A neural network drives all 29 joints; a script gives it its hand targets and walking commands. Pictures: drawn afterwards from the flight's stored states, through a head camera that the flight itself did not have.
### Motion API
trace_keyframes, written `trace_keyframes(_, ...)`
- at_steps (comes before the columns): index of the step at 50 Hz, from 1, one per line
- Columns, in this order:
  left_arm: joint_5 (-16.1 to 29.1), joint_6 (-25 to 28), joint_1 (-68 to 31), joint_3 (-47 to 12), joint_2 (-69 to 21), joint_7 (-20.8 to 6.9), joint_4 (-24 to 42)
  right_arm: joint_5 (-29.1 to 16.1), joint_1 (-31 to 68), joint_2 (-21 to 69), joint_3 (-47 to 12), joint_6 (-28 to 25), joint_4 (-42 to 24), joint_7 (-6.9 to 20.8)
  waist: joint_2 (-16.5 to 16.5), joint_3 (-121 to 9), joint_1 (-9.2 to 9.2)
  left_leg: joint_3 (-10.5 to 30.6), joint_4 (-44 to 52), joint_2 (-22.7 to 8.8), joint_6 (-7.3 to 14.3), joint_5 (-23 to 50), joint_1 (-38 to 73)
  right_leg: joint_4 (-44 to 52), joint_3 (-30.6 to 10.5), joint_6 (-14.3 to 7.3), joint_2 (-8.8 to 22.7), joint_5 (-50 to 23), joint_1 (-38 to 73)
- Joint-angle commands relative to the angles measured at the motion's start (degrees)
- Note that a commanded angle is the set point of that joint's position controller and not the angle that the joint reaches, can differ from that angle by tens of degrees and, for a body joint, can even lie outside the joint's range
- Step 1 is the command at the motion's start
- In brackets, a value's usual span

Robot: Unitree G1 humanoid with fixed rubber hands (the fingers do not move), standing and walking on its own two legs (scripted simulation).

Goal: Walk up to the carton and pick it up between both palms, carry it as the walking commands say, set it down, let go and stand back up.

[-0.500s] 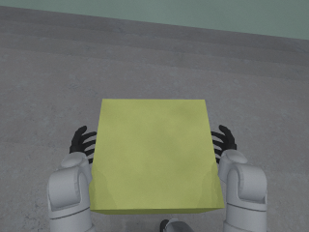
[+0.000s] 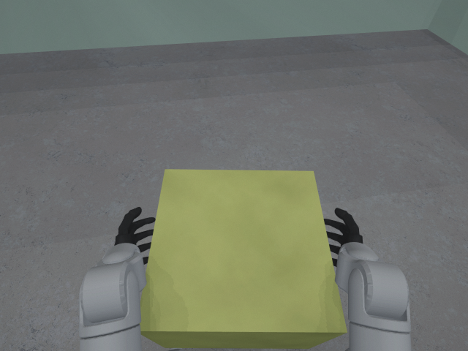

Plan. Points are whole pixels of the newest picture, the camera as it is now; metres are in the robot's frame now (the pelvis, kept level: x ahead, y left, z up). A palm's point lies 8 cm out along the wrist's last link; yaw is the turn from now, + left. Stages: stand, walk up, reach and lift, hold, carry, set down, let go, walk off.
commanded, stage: carry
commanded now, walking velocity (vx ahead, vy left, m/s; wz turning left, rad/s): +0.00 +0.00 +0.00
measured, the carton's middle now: (238, 260) +0.29 -0.02 -0.02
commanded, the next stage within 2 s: none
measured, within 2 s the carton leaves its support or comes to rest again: neither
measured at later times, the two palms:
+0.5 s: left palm (96, 318) +0.18 +0.18 +0.08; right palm (362, 303) +0.17 -0.17 +0.09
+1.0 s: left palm (91, 335) +0.16 +0.18 +0.08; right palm (361, 314) +0.16 -0.17 +0.08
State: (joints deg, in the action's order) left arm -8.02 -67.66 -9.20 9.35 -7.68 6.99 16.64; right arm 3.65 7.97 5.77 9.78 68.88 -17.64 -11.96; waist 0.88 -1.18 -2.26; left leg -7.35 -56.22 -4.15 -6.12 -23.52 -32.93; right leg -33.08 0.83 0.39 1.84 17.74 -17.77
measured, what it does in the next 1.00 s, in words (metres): walks backwards: left foot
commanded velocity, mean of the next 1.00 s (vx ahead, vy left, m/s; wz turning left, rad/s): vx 0.00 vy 0.00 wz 0.00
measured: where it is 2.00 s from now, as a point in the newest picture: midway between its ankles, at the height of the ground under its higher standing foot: outside the picture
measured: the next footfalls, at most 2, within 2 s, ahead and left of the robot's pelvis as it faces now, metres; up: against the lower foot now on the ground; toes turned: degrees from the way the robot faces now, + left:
left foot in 0.10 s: +0.04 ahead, +0.10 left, +0.00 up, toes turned +7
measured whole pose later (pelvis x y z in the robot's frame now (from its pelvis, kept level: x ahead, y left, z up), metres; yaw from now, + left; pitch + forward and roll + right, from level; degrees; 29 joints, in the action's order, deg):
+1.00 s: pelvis -0.11 +0.01 +0.00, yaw -1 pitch +0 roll -1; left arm -8.8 -65.9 -10.2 11.7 -7.8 6.9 12.4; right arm 6.9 12.2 5.9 9.9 67.1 -10.2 -9.5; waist -0.7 -4.6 -0.3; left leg -9.0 -29.5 -2.3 3.4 -6.7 -23.7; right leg -30.3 2.5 0.8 1.2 9.6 -21.2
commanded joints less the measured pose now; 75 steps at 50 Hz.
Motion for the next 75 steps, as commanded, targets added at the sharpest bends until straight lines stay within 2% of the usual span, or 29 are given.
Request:
trace_keyframes(1, 23.6, 0.2, -28.8, -40.5, -49.1, -18.3, 5.8, -27.5, 37.1, 53.4, -45.1, -0.6, -6.1, 26.0, 10.7, -19.1, 3.66, 0.1, 6.5, 1.9, 0.0, -4.0, 4.0, 7.3, -9.3, -8.7, 12.9, -25.8, 10.5)
trace_keyframes(3, 22.4, -0.1, -24.1, -40.9, -49.9, -18.2, 1.6, -26.3, 36.4, 51.5, -44.6, -0.6, -6.5, 25.9, 9.6, -19.7, 2.79, -1.8, 25.1, 3.5, 2.0, 5.2, 12.3, 4.2, -6.5, -6.2, 11.1, -27.7, 10.0)
trace_keyframes(5, 22.5, 0.5, -24.8, -40.3, -49.0, -18.0, 3.0, -25.6, 32.0, 52.8, -44.4, 0.5, -2.5, 26.2, 10.2, -23.5, 2.16, 2.7, 35.2, -1.8, 3.9, 15.1, 26.0, -0.5, -7.9, -2.7, 10.0, -30.4, 7.0)
trace_keyframes(7, 23.7, -0.4, -28.2, -41.9, -47.9, -18.4, 5.8, -23.7, 27.3, 51.8, -41.5, 0.0, 1.4, 26.2, -13.3, -23.3, 1.34, 19.5, 33.2, -18.1, 14.6, 36.1, 28.6, -9.1, -1.7, 1.9, -1.4, 7.2, -6.5)
trace_keyframes(9, 25.2, -0.8, -32.3, -45.2, -51.2, -18.8, 3.6, -23.2, 32.3, 51.6, -40.4, -0.4, -2.4, 26.3, -13.4, -22.5, 1.31, 17.0, 36.1, -17.3, 16.8, 26.1, 23.9, -17.7, -2.9, 1.0, -1.3, 12.8, -6.3)
trace_keyframes(13, 26.5, -0.7, -31.2, -45.9, -48.8, -19.2, 5.0, -21.4, 28.1, 50.3, -40.4, -0.7, 0.1, 25.7, -11.1, -18.4, 2.99, 5.6, 32.3, -8.2, 10.4, 14.4, 21.5, 10.7, -0.6, 0.6, 1.3, -3.2, 2.3)
trace_keyframes(14, 27.2, -1.1, -33.0, -45.7, -50.6, -19.8, 2.9, -21.9, 33.6, 52.0, -40.1, -0.6, -0.1, 25.4, -3.5, -17.2, 2.17, 7.3, 31.4, -8.3, 8.3, 12.5, 17.6, 8.7, -4.0, -0.1, 3.2, -6.4, 4.8)
trace_keyframes(17, 25.5, -1.5, -30.9, -42.7, -49.8, -20.1, -0.6, -21.4, 31.8, 51.5, -39.5, -0.1, 1.3, 25.8, 2.3, -15.6, 1.85, 1.8, 28.0, -2.1, 5.4, 1.8, 20.8, 14.6, -9.2, -1.7, 7.7, 12.0, -7.1)
trace_keyframes(23, 24.6, -0.7, -33.6, -42.1, -49.9, -18.9, 1.3, -24.0, 35.2, 53.8, -40.8, -0.3, 2.0, 26.7, -2.1, -14.5, 2.19, 9.8, 37.1, -5.4, 7.5, -7.7, 15.4, 8.5, -2.9, -1.0, 1.4, 6.0, -2.4)
trace_keyframes(31, 24.4, -1.1, -33.7, -42.8, -49.9, -19.4, -1.5, -23.3, 34.5, 52.9, -40.5, -0.2, 4.2, 27.4, -5.9, -14.1, 2.40, 8.8, 38.3, -5.2, 7.2, -11.2, 13.5, 9.4, -4.2, -1.2, 1.0, 4.6, -1.6)
trace_keyframes(32, 24.2, -0.8, -34.7, -41.0, -50.2, -19.2, -0.9, -23.4, 35.6, 53.9, -41.1, -0.2, 3.5, 27.1, -0.8, -16.0, 2.34, 7.4, 37.8, -3.6, 6.6, -8.8, 14.5, 8.8, -2.9, -1.4, 0.8, 5.7, 0.0)
trace_keyframes(35, 24.2, -0.7, -33.0, -41.5, -50.6, -19.7, -2.4, -23.2, 37.6, 52.5, -41.2, -0.6, 0.4, 27.0, -0.5, -14.9, 2.17, 9.9, 40.1, -5.1, 6.9, -13.8, 14.5, 8.2, -1.9, -1.0, -0.1, 8.3, -3.1)
trace_keyframes(38, 24.5, -0.7, -36.2, -42.1, -49.8, -19.4, -0.7, -22.4, 34.2, 53.1, -40.2, -0.3, 4.9, 26.8, -4.2, -13.6, 2.59, 6.0, 36.4, -3.4, 6.1, -6.4, 15.2, 11.5, -5.5, -1.6, 3.0, 5.4, -4.1)
trace_keyframes(40, 21.8, 0.6, -32.9, -38.5, -48.4, -20.0, -8.1, -19.5, 32.5, 52.1, -37.7, -1.9, 10.2, 26.9, -0.9, -15.9, 2.46, 4.3, 32.5, -2.5, 6.2, -1.4, 17.9, 14.3, -6.0, -1.7, 4.4, 6.2, -2.9)
trace_keyframes(43, 24.6, 0.9, -33.1, -40.8, -50.8, -19.5, -0.7, -24.4, 39.1, 54.6, -42.3, -2.3, -0.3, 26.1, 4.9, -19.6, 1.93, 4.0, 28.2, -1.5, 6.5, 6.3, 21.9, 15.0, -6.0, -1.8, 5.9, 7.8, -5.5)
trace_keyframes(44, 25.0, 1.1, -37.0, -42.2, -52.0, -19.5, 0.4, -23.7, 38.7, 55.0, -41.3, -2.3, 0.1, 26.4, 0.2, -18.7, 1.95, 6.2, 31.8, -2.4, 6.9, 2.1, 21.0, 13.5, -4.7, -1.4, 5.5, 10.4, -6.2)
trace_keyframes(48, 20.1, 1.7, -31.1, -36.6, -48.1, -19.3, -6.8, -19.5, 34.2, 52.5, -37.2, -2.8, 8.5, 26.6, 0.0, -18.7, 2.15, 8.1, 35.2, -4.1, 7.6, -4.4, 20.3, 11.1, -2.3, -0.6, 2.1, 7.6, -4.5)
trace_keyframes(50, 25.1, 1.2, -33.4, -42.9, -50.6, -19.2, 2.9, -24.0, 36.9, 52.8, -42.3, -2.5, -2.3, 26.2, -3.9, -20.0, 2.24, 7.6, 36.3, -4.0, 7.5, -2.8, 17.5, 8.8, -2.7, -0.5, 2.5, 2.5, -1.5)
trace_keyframes(52, 18.9, 3.7, -29.5, -35.0, -46.6, -19.7, -11.5, -16.1, 31.0, 49.8, -34.3, -5.2, 13.0, 26.1, -1.7, -17.4, 2.44, 8.5, 35.7, -5.1, 7.9, -1.5, 16.9, 10.7, -3.8, -1.0, 2.7, -1.1, -0.5)
trace_keyframes(53, 25.4, 3.0, -35.7, -43.7, -51.0, -19.6, 1.9, -22.8, 38.7, 52.6, -42.0, -4.1, -3.1, 26.1, -1.2, -16.5, 2.46, 8.8, 37.8, -5.6, 7.9, -4.2, 16.3, 9.3, -4.0, -0.9, 2.3, 0.2, -1.9)
trace_keyframes(59, 19.9, 4.6, -31.3, -37.3, -46.2, -19.0, -6.4, -16.7, 30.3, 50.4, -35.4, -5.9, 11.0, 25.7, -2.3, -17.8, 2.46, 8.0, 36.4, -4.9, 7.4, -3.6, 16.5, 9.4, -2.1, -0.9, 1.5, 0.0, 0.6)
trace_keyframes(60, 23.4, 4.1, -32.2, -41.6, -48.6, -19.1, 1.6, -21.9, 37.2, 51.9, -41.9, -5.2, -1.5, 25.7, -0.8, -16.7, 2.52, 8.4, 36.9, -4.7, 7.2, -1.5, 17.3, 9.6, -2.8, -1.1, 1.9, -0.7, 0.1)
trace_keyframes(62, 20.7, 4.6, -33.5, -39.3, -46.4, -19.1, -4.6, -17.3, 30.0, 50.0, -36.1, -6.1, 9.4, 26.1, -4.3, -15.4, 2.46, 8.1, 37.3, -4.9, 7.6, -5.7, 16.0, 10.2, -3.0, -0.5, 1.7, 1.6, -1.9)
trace_keyframes(66, 23.9, 5.7, -31.7, -42.5, -49.8, -19.2, 1.1, -22.7, 37.7, 52.0, -42.6, -7.4, -4.4, 25.5, -1.3, -18.5, 2.40, 8.5, 36.1, -5.2, 7.7, -1.8, 18.4, 10.3, -1.8, -0.8, 2.5, 0.3, -0.4)
trace_keyframes(68, 19.0, 7.4, -32.4, -37.9, -45.6, -19.0, -6.2, -15.8, 29.2, 49.0, -34.7, -8.7, 10.7, 25.9, -4.6, -18.9, 2.71, 9.8, 37.8, -5.1, 8.6, -3.2, 15.1, 8.1, -2.7, -0.9, 2.1, -1.7, 2.3)
trace_keyframes(70, 21.7, 6.3, -30.4, -40.4, -48.1, -18.8, -1.7, -19.9, 34.1, 50.2, -39.6, -7.7, 0.7, 25.6, -2.7, -17.5, 2.82, 9.6, 39.0, -6.0, 8.0, -4.5, 16.3, 7.9, -2.0, -0.6, 1.5, -2.6, 0.6)
trace_keyframes(71, 16.5, 6.8, -27.5, -35.4, -45.9, -18.8, -11.2, -15.3, 31.7, 47.6, -34.6, -8.5, 9.3, 25.8, -4.0, -17.1, 2.79, 8.7, 37.1, -5.4, 7.7, -0.4, 17.4, 8.7, -2.9, -0.5, 2.5, -4.2, 0.6)
trace_keyframes(73, 21.6, 7.4, -30.6, -40.5, -47.3, -18.7, -0.7, -19.6, 32.1, 50.5, -39.9, -9.0, 1.6, 25.6, -1.3, -20.4, 2.53, 8.7, 36.9, -5.4, 8.3, 1.7, 18.2, 8.0, -2.6, -1.0, 2.4, -5.4, 3.9)
trace_keyframes(75, 18.1, 9.5, -32.4, -36.5, -46.6, -19.0, -7.3, -16.0, 34.2, 48.9, -35.4, -10.9, 7.3, 25.7, -1.1, -17.8, 2.47, 7.2, 35.1, -5.1, 8.2, 5.5, 18.9, 9.3, -2.7, -1.2, 3.0, -5.1, 0.8)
